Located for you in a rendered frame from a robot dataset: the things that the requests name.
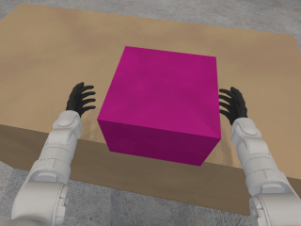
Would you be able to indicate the right robot forearm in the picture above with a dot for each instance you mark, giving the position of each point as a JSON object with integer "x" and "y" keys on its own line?
{"x": 261, "y": 171}

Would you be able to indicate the pedestal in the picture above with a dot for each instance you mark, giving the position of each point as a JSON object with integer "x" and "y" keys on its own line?
{"x": 46, "y": 51}

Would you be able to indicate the right robot upper arm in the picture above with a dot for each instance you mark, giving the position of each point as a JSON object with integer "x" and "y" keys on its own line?
{"x": 275, "y": 209}

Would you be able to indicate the left robot hand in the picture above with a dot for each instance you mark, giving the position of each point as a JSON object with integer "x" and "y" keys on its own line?
{"x": 76, "y": 102}

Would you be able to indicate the left robot upper arm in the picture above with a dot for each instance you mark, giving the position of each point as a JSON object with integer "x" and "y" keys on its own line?
{"x": 41, "y": 203}

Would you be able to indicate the left robot forearm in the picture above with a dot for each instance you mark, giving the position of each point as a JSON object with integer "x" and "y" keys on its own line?
{"x": 54, "y": 164}

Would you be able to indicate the carton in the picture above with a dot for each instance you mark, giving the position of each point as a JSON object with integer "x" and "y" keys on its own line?
{"x": 162, "y": 105}

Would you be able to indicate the right robot hand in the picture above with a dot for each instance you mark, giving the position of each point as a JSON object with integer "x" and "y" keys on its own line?
{"x": 237, "y": 105}

